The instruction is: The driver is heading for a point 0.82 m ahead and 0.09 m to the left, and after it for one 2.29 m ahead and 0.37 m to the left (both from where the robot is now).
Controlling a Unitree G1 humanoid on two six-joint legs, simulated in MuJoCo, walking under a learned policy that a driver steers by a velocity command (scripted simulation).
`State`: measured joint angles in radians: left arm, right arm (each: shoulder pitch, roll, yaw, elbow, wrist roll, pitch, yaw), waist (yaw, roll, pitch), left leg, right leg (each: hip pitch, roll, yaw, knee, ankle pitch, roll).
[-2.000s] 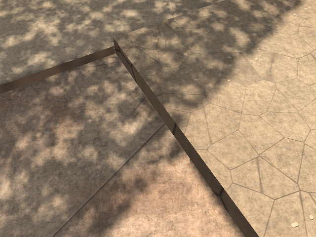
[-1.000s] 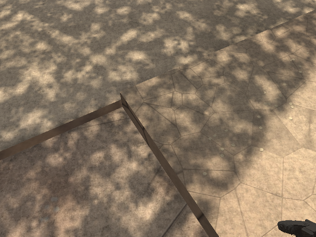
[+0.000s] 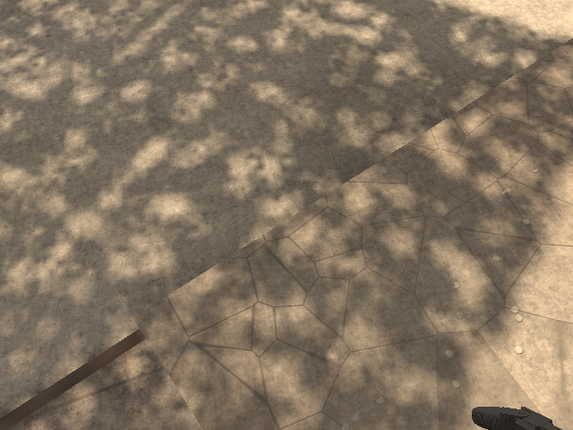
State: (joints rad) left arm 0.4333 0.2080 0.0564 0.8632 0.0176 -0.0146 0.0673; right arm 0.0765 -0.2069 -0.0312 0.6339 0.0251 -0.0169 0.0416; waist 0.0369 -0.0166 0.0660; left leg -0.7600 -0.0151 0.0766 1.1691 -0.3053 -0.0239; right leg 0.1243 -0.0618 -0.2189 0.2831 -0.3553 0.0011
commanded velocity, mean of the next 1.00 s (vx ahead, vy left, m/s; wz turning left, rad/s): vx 0.50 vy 0.00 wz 0.35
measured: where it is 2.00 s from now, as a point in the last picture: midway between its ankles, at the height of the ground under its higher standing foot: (273, 190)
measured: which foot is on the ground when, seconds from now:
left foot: up 0.00-0.06, down 0.08-0.38, up 0.40-0.90, down 0.92-1.00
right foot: down 0.00-0.06, up 0.08-0.36, down 0.38-0.92, up 0.94-1.00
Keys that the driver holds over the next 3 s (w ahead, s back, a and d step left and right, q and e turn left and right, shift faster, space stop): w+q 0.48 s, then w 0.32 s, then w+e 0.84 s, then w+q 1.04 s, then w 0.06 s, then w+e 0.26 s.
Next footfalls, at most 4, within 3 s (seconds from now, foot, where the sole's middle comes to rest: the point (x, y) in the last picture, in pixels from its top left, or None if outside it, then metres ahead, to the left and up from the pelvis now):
0.08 left None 0.10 0.12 -0.78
0.38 right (375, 416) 0.41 -0.10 -0.66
0.92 left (225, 342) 0.56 0.21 -0.66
1.46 right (308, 215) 0.91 0.03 -0.66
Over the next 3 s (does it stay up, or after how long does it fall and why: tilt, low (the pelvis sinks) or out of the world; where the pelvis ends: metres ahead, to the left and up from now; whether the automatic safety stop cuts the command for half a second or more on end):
stays up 1.54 0.28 0.05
